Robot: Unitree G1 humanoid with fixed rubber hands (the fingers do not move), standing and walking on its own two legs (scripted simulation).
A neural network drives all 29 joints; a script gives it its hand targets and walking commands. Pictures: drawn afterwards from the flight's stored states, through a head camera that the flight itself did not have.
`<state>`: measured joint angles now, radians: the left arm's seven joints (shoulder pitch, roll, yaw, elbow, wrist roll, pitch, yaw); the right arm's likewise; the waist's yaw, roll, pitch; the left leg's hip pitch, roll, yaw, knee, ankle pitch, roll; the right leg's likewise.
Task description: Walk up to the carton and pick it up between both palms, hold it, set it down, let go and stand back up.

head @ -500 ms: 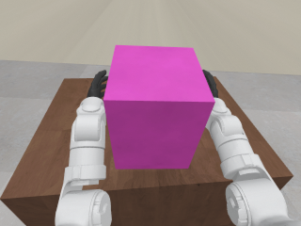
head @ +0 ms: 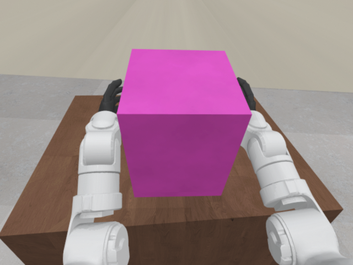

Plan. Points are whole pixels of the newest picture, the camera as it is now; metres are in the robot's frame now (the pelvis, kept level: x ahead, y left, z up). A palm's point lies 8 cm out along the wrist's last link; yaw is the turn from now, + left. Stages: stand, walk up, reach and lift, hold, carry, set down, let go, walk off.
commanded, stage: hold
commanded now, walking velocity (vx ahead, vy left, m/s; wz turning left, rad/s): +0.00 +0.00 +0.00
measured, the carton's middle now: (178, 125) +0.37 +0.00 +0.19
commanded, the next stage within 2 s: none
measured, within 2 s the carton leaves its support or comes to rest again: neither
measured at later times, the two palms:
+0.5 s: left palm (105, 111) +0.35 +0.15 +0.24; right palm (245, 108) +0.36 -0.14 +0.24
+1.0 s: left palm (107, 112) +0.36 +0.15 +0.23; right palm (245, 108) +0.37 -0.15 +0.24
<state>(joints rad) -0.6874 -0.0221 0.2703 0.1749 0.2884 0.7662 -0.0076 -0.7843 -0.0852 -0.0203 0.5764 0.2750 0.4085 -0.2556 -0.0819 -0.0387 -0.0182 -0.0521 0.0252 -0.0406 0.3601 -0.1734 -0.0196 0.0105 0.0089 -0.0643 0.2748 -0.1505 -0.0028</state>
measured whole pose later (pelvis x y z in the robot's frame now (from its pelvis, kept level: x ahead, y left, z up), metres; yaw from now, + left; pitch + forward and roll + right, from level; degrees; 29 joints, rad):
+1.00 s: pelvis +0.00 +0.00 +0.00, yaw +0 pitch -7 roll -1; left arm -0.72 -0.01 0.29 0.18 0.30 0.83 -0.02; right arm -0.83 -0.10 -0.01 0.59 0.30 0.47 -0.27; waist -0.08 -0.04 -0.04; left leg -0.06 0.03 -0.04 0.36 -0.17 -0.02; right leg 0.00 0.01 -0.07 0.28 -0.15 -0.01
